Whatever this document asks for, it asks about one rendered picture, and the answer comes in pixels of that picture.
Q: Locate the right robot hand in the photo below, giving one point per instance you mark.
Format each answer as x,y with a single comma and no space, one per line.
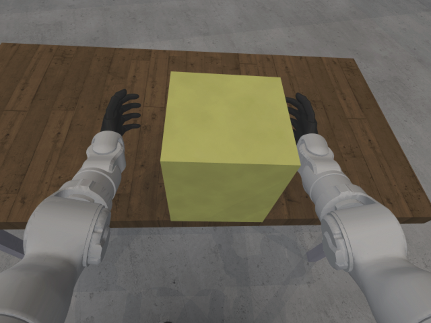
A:
306,122

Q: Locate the robot right upper arm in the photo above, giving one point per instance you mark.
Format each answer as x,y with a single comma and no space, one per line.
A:
366,242

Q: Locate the robot right forearm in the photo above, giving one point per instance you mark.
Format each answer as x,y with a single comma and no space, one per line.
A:
327,186

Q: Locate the carton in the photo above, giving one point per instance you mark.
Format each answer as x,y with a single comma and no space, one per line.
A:
228,148

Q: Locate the robot left upper arm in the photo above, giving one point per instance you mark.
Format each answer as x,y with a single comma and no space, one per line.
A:
65,236

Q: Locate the left robot hand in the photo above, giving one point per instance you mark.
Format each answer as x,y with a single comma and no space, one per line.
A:
114,119

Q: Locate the robot left forearm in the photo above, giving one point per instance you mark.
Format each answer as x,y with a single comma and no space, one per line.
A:
99,177

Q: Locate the table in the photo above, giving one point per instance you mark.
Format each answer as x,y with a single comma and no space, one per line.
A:
53,99

